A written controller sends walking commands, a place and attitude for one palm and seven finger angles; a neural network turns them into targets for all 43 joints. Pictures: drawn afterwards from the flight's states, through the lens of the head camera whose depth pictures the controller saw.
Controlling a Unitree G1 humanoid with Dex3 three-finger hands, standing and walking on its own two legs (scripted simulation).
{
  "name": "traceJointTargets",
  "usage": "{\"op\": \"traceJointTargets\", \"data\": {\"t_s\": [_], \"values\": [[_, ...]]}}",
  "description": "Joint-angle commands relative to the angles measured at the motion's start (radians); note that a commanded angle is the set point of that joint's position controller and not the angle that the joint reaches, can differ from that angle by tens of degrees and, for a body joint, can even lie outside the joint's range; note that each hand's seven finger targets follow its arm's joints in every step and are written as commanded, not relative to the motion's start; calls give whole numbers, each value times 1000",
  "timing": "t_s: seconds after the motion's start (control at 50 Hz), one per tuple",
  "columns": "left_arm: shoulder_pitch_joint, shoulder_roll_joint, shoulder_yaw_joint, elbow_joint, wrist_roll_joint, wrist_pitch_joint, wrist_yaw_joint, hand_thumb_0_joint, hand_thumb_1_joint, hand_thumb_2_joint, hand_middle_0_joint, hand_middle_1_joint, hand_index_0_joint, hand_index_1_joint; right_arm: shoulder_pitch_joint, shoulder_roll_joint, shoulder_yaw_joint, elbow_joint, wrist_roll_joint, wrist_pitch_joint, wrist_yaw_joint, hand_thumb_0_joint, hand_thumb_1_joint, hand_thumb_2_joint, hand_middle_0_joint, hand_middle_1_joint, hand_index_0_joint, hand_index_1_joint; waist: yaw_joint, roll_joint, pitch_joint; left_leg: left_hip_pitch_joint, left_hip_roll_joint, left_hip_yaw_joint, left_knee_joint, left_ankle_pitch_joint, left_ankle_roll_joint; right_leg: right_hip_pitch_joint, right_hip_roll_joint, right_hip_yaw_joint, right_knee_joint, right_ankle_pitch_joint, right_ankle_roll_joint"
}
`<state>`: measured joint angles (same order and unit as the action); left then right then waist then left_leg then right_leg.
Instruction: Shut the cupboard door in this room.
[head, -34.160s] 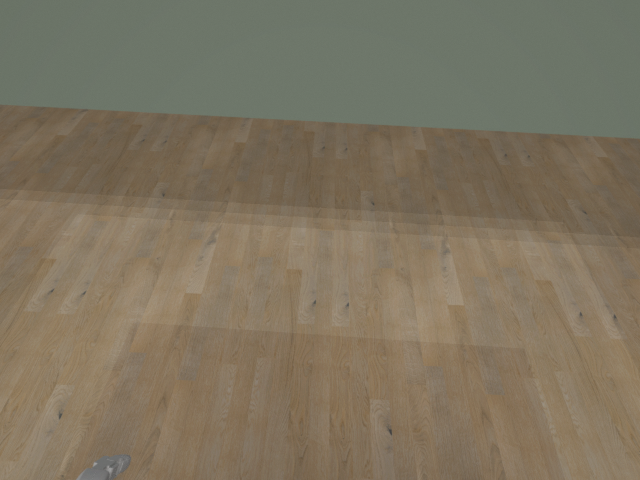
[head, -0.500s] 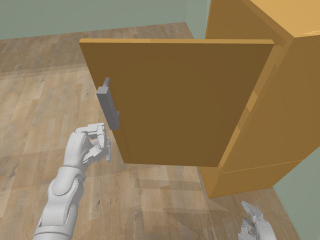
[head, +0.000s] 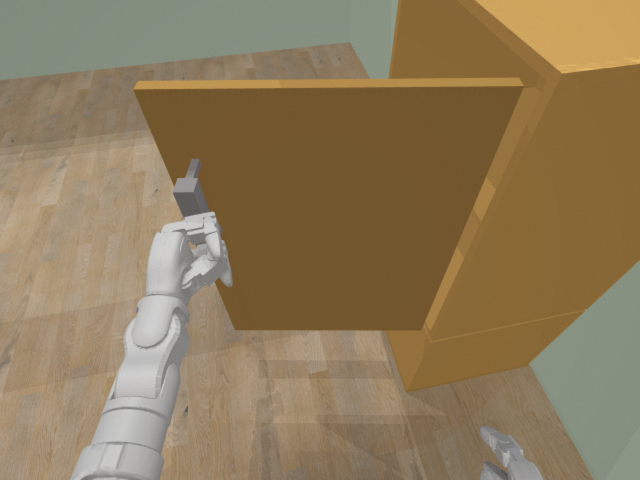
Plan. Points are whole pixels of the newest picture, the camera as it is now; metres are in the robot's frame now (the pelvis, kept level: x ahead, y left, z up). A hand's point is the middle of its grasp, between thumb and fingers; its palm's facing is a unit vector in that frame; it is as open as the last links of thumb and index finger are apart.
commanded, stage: bring the fist close to the handle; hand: left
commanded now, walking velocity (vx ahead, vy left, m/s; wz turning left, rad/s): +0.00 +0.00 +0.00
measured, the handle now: (204, 213) +0.44 +0.18 +0.08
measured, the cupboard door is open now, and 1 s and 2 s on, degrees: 78 69 57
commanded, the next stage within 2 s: push the door shut along its arc in 0.20 s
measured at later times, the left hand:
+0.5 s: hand (222, 257) +0.36 +0.14 +0.09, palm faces -0.02 -1.00 -0.05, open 3.1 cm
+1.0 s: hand (239, 218) +0.42 +0.13 +0.09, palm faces -0.15 -0.99 -0.02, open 3.2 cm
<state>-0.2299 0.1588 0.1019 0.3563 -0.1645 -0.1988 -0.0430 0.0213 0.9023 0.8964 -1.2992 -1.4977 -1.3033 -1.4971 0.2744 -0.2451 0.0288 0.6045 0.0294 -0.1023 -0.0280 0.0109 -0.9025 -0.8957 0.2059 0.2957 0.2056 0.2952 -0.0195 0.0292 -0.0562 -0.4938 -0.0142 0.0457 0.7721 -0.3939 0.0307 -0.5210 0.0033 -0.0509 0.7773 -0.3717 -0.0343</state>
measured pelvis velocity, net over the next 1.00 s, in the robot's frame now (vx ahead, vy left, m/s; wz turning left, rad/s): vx -0.02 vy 0.00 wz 0.02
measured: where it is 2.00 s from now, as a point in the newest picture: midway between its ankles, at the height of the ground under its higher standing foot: outside the picture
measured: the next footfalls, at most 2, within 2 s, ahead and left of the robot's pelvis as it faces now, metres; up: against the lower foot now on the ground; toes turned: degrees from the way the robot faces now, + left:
none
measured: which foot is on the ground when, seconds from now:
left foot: down 0.00-1.00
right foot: down 0.00-1.00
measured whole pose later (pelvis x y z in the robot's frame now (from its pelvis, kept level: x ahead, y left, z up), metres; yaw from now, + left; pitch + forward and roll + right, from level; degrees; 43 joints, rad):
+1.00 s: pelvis -0.02 +0.00 -0.01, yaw +1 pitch +10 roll +0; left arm -0.76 0.28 0.14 0.98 -0.20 -0.32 -0.25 0.02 0.90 0.90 -1.31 -1.50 -1.31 -1.50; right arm 0.31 -0.28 0.03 0.68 0.04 -0.09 -0.04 0.01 -0.90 -0.90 0.21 0.30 0.21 0.30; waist -0.07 0.03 -0.04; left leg -0.64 -0.02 0.02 0.84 -0.38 0.04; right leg -0.65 -0.01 -0.07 0.83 -0.36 -0.03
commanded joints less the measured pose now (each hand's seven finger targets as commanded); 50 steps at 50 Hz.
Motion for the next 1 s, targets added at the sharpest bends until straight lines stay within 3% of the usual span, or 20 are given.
{"op": "traceJointTargets", "data": {"t_s": [0.0, 0.06, 0.16, 0.2, 0.22, 0.3, 0.32, 0.36, 0.4, 0.42, 0.46, 0.52, 0.56, 0.62, 0.68, 0.7, 0.82, 0.86, 0.92, 0.98], "values": [[-252, 139, 53, -208, -5, -92, 0, 0, 900, 900, -1300, -1500, -1300, -1500, -50, -118, -52, -143, 6, -37, 1, 0, -900, -900, 200, 300, 200, 300, 20, -34, -268, 88, 6, -41, -99, 284, -11, 180, -6, 35, -95, 345, 8], [-276, 100, 9, -208, -16, -79, -17, 0, 900, 900, -1300, -1500, -1300, -1500, -51, -121, -54, -147, 11, -37, -2, 0, -900, -900, 200, 300, 200, 300, 6, -54, -252, 94, 5, -46, -104, 248, -7, 167, -4, 35, -112, 309, 11], [-347, 132, 35, -205, -30, -83, -24, 0, 900, 900, -1300, -1500, -1300, -1500, -55, -126, -54, -137, 14, -37, -16, 0, -900, -900, 200, 300, 200, 300, -4, -86, -254, 88, 1, -48, -108, 192, -4, 167, -9, 46, -135, 246, 15], [-363, 128, 31, -196, -28, -93, -21, 0, 900, 900, -1300, -1500, -1300, -1500, -61, -123, -50, -134, 13, -41, -17, 0, -900, -900, 200, 300, 200, 300, -4, -64, -249, 87, -1, -48, -107, 180, -4, 157, -9, 48, -134, 233, 15], [-363, 175, 71, -177, -23, -98, -14, 0, 900, 900, -1300, -1500, -1300, -1500, -57, -128, -52, -128, 10, -40, -20, 0, -900, -900, 200, 300, 200, 300, 2, -78, -251, 76, -1, -46, -104, 172, -3, 165, -11, 56, -138, 220, 17], [-347, 141, 43, -181, -15, -118, -18, 0, 900, 900, -1300, -1500, -1300, -1500, -65, -118, -49, -132, 8, -43, -13, 0, -900, -900, 200, 300, 200, 300, 12, -22, -291, 100, -4, -45, -105, 211, -5, 181, -10, 51, -115, 273, 10], [-344, 174, 63, -168, -13, -119, -21, 0, 900, 900, -1300, -1500, -1300, -1500, -58, -124, -51, -128, 10, -40, -14, 0, -900, -900, 200, 300, 200, 300, 10, -41, -292, 93, 0, -47, -102, 218, -4, 186, -9, 50, -115, 280, 10], [-409, 145, 23, -140, -13, -116, -40, 0, 900, 900, -1300, -1500, -1300, -1500, -56, -123, -48, -124, 13, -38, -14, 0, -900, -900, 200, 300, 200, 300, -13, -52, -266, 83, -2, -45, -102, 200, -3, 166, -11, 52, -120, 276, 15], [-457, 176, 44, -67, -18, -106, -58, 0, 900, 900, -1300, -1500, -1300, -1500, -55, -131, -47, -112, 16, -32, -20, 0, -900, -900, 200, 300, 200, 300, -26, -64, -217, 52, -2, -46, -103, 153, -4, 139, -12, 60, -137, 222, 18], [-479, 208, 69, -37, -20, -102, -65, 0, 900, 900, -1300, -1500, -1300, -1500, -49, -136, -47, -106, 15, -28, -24, 0, -900, -900, 200, 300, 200, 300, -24, -81, -214, 41, -4, -46, -98, 140, -1, 143, -14, 70, -144, 203, 20], [-548, 201, 56, 1, -28, -101, -84, 0, 900, 900, -1300, -1500, -1300, -1500, -59, -134, -42, -109, 20, -25, -27, 0, -900, -900, 200, 300, 200, 300, -31, -69, -205, 29, -8, -47, -101, 110, -1, 131, -18, 76, -153, 163, 19], [-627, 232, 74, 38, -38, -116, -108, 0, 900, 900, -1300, -1500, -1300, -1500, -47, -140, -45, -101, 18, -24, -32, 0, -900, -900, 200, 300, 200, 300, -31, -56, -267, 42, -6, -52, -89, 133, 0, 146, -16, 78, -136, 190, 16], [-653, 209, 62, 39, -46, -132, -126, 0, 900, 900, -1300, -1500, -1300, -1500, -37, -136, -47, -98, 17, -30, -30, 0, -900, -900, 200, 300, 200, 300, -27, -13, -333, 77, -7, -56, -82, 188, -4, 157, -14, 65, -107, 264, 10], [-689, 234, 70, 120, -47, -144, -148, 0, 900, 900, -1300, -1500, -1300, -1500, -12, -147, -49, -79, 17, -27, -28, 0, -900, -900, 200, 300, 200, 300, -41, -54, -329, 54, -4, -62, -69, 191, -2, 140, -10, 62, -98, 272, 13], [-804, 196, 22, 155, -46, -163, -167, 0, 900, 900, -1300, -1500, -1300, -1500, -3, -146, -50, -69, 22, -29, -26, 0, -900, -900, 200, 300, 200, 300, -68, -29, -312, 54, -5, -68, -69, 157, -1, 88, -7, 57, -96, 233, 12], [-819, 213, 38, 198, -44, -165, -170, 0, 900, 900, -1300, -1500, -1300, -1500, 9, -151, -53, -58, 22, -28, -26, 0, -900, -900, 200, 300, 200, 300, -70, -48, -298, 49, -3, -74, -66, 150, -2, 70, -5, 54, -97, 222, 11], [-945, 219, 21, 302, -41, -181, -207, 0, 900, 900, -1300, -1500, -1300, -1500, 55, -171, -60, -35, 20, -28, -27, 0, -900, -900, 200, 300, 200, 300, -89, -29, -363, 89, -1, -94, -51, 179, -3, 20, 2, 40, -70, 227, 5], [-1012, 196, 1, 347, -47, -181, -217, 0, 900, 900, -1300, -1500, -1300, -1500, 61, -168, -57, -25, 21, -28, -25, 0, -900, -900, 200, 300, 200, 300, -106, -25, -348, 78, -2, -95, -50, 162, -3, -5, 2, 37, -70, 212, 7], [-1042, 265, 58, 400, -40, -189, -217, 0, 900, 900, -1300, -1500, -1300, -1500, 86, -183, -58, -19, 15, -27, -24, 0, -900, -900, 200, 300, 200, 300, -96, -29, -368, 63, -3, -102, -47, 160, -3, -8, 5, 37, -60, 199, 2], [-1065, 275, 68, 432, -32, -203, -223, 0, 900, 900, -1300, -1500, -1300, -1500, 101, -182, -58, -19, 11, -25, -18, 0, -900, -900, 200, 300, 200, 300, -98, -30, -395, 46, -2, -99, -40, 182, -3, 3, 4, 40, -45, 226, 3]]}}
